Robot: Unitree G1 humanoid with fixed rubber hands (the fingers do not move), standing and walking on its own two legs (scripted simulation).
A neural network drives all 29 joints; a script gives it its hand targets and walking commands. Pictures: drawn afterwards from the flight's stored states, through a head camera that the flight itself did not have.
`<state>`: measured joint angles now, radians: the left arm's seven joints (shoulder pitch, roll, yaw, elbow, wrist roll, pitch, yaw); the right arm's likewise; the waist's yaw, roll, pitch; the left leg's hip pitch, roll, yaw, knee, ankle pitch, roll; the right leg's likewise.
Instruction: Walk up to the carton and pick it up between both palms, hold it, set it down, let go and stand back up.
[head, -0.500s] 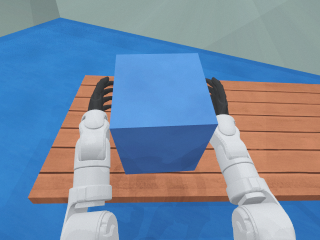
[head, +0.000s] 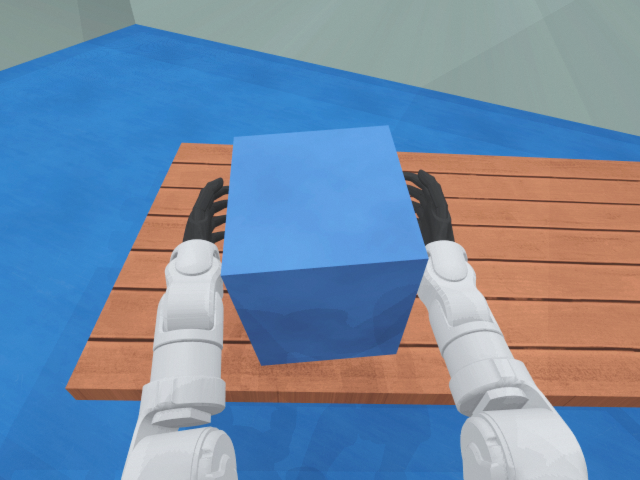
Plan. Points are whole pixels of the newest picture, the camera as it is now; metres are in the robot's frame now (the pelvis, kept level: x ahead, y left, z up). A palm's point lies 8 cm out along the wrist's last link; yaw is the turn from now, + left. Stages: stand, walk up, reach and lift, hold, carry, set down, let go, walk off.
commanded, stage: set down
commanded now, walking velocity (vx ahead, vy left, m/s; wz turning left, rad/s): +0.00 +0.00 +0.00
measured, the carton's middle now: (320, 253) +0.39 +0.00 +0.09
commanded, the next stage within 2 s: none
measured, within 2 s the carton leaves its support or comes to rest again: neither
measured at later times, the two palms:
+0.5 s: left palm (214, 258) +0.38 +0.15 +0.09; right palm (431, 246) +0.38 -0.15 +0.11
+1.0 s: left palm (221, 268) +0.38 +0.14 +0.07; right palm (429, 256) +0.39 -0.15 +0.08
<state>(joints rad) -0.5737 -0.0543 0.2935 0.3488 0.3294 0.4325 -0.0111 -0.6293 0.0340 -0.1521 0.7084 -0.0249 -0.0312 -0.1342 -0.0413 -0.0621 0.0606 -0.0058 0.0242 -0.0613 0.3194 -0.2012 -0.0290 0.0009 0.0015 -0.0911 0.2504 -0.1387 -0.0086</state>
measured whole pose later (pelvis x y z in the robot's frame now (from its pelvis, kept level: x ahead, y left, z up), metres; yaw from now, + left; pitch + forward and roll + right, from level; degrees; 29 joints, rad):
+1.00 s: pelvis +0.01 +0.00 +0.00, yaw -3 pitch +1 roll -1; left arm -0.53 -0.11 0.34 0.60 0.30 0.14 0.07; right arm -0.61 0.03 -0.27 0.87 -0.16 -0.20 -0.07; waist 0.01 -0.02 0.00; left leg -0.12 0.03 -0.01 0.30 -0.20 -0.02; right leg -0.14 0.01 -0.04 0.24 -0.12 -0.01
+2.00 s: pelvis +0.01 +0.00 +0.00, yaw -3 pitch +4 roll -1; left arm -0.56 -0.11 0.45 0.84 0.34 -0.12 0.07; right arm -0.62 0.07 -0.43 0.96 -0.33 -0.30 -0.05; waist -0.01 -0.01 -0.01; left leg -0.18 0.03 -0.02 0.32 -0.20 -0.02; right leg -0.20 0.01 -0.05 0.27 -0.13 -0.01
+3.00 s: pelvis +0.00 +0.00 +0.00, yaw -5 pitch +8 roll +0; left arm -0.67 -0.08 0.47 1.00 0.37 -0.26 0.08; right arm -0.65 0.02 -0.42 1.06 -0.27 -0.40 -0.05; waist 0.03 -0.02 -0.02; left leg -0.30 0.04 0.03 0.38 -0.21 -0.02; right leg -0.35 0.02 -0.01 0.34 -0.13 -0.01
